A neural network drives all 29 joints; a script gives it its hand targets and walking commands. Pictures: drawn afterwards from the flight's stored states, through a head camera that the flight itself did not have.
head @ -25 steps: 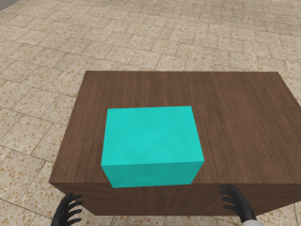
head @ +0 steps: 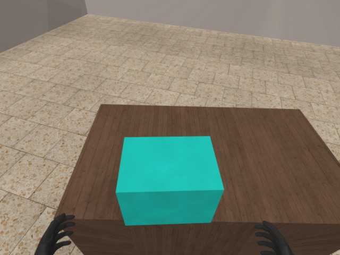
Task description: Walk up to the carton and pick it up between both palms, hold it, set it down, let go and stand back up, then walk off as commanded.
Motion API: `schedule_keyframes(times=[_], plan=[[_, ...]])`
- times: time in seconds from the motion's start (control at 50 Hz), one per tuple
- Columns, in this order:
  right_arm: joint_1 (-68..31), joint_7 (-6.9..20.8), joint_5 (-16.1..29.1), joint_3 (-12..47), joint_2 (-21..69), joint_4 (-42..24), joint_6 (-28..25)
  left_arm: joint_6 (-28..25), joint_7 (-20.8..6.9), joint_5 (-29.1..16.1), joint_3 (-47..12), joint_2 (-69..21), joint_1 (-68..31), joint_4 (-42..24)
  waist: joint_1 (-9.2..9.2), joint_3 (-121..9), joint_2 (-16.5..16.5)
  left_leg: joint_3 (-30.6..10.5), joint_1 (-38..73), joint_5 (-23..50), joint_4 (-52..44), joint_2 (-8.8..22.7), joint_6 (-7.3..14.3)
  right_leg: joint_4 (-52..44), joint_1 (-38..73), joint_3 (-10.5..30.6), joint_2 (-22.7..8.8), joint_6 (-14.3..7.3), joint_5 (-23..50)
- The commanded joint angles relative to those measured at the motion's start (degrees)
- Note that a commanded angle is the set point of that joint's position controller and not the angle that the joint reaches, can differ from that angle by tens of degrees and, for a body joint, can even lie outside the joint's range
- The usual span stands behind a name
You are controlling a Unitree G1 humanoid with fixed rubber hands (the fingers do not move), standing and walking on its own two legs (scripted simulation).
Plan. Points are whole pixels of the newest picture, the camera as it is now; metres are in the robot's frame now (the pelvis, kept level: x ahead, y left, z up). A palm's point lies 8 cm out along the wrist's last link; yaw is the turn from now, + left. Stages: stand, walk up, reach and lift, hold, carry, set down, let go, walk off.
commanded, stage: stand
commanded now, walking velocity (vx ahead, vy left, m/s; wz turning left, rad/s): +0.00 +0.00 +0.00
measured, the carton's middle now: (168, 180) +0.35 +0.02 -0.04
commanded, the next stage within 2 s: walk off in 0.92 s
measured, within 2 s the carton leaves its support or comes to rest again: neither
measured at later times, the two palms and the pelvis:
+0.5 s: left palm out of the picture +0.15 +0.29 -0.05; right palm out of the picture +0.18 -0.25 -0.07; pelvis +0.00 +0.00 +0.00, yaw +0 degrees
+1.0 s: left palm out of the picture +0.14 +0.29 -0.06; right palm out of the picture +0.18 -0.25 -0.07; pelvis +0.00 +0.00 +0.00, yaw +0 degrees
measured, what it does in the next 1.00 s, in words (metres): stands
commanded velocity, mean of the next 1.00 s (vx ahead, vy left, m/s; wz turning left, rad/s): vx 0.00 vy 0.00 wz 0.00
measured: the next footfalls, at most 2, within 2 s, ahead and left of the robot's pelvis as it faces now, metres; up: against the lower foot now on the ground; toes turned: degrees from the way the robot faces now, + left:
right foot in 1.84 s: -0.09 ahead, -0.09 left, +0.00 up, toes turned +7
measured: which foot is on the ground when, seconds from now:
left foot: down 0.00-1.00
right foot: down 0.00-1.00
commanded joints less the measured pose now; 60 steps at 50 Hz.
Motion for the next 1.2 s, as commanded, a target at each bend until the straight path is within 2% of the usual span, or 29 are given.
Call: schedule_keyframes(times=[0.0,0.28,0.42,0.52,0.7,0.72,1.08,1.1,1.14,1.18], plan=[[1.02,0.46,-1.56,-3.91,-14.10,-3.84,-0.45,-1.69,1.09,6.82,0.44,10.77,-0.40,1.80,-1.57,-1.93,-1.32,-2.44,4.22,3.88,0.45,2.50,4.38,0.52,2.49,5.76,-7.28,-1.60,6.41],[0.44,0.50,-1.05,-4.22,-14.12,-3.17,-0.28,-2.00,1.17,6.64,0.42,10.73,1.16,3.40,-1.72,-1.86,-0.93,-2.77,5.16,7.02,0.64,2.86,4.59,0.88,3.37,5.51,-7.61,-1.85,10.76],[0.43,0.47,-0.91,-4.28,-13.97,-2.84,-0.22,-2.11,1.15,6.51,0.57,10.96,1.48,4.18,-1.78,-2.00,0.29,-2.69,5.39,7.61,0.63,2.91,4.67,0.59,3.96,5.72,-7.85,-1.94,11.81],[0.34,0.41,-0.83,-4.35,-14.21,-2.68,-0.19,-2.16,1.13,6.42,0.47,10.83,1.52,4.75,-1.81,-2.20,-0.26,-2.86,5.81,8.39,0.51,3.16,4.74,0.61,4.19,5.66,-7.96,-1.96,12.71],[-0.02,0.51,-0.72,-4.36,-14.03,-2.48,-0.19,-2.25,1.04,6.22,0.50,11.07,1.63,5.73,-1.61,-2.24,1.21,-2.80,6.16,9.59,0.56,3.26,4.65,0.62,4.81,5.63,-8.20,-2.12,14.38],[-0.17,0.45,-0.67,-4.38,-14.00,-2.45,-0.22,-2.24,1.00,6.19,0.52,11.11,1.45,5.86,-1.65,-2.13,0.50,-2.91,6.04,9.76,0.49,3.31,4.65,0.67,4.87,5.50,-8.19,-2.10,14.62],[-0.32,0.43,-0.40,-4.32,-14.02,-1.53,-0.17,-2.30,0.83,5.98,0.52,11.46,1.42,7.79,-1.74,-1.39,1.54,-3.21,6.48,9.37,-0.14,3.62,4.74,-0.09,4.45,5.61,-8.47,-2.22,14.07],[0.92,-0.59,-0.22,-2.94,-19.72,-4.94,0.64,-0.71,0.78,4.13,0.24,15.80,0.25,8.38,-1.90,4.36,0.94,-5.33,3.10,22.62,5.47,2.10,5.54,4.38,-0.67,7.85,-6.49,-3.65,28.58],[1.68,-0.85,0.34,-3.19,-19.02,-5.37,1.17,-0.05,0.99,4.12,0.54,15.90,1.17,8.18,-1.63,2.86,1.03,-3.33,3.74,21.80,7.33,1.74,6.26,4.70,-0.40,8.26,-6.99,-4.50,29.78],[2.02,-0.82,0.47,-3.59,-18.47,-5.82,2.00,0.60,0.88,4.46,0.71,16.78,0.74,7.87,-1.49,3.39,-0.96,-1.68,3.35,14.72,10.98,-0.56,5.80,2.13,-2.07,11.08,-9.18,-6.46,25.49]])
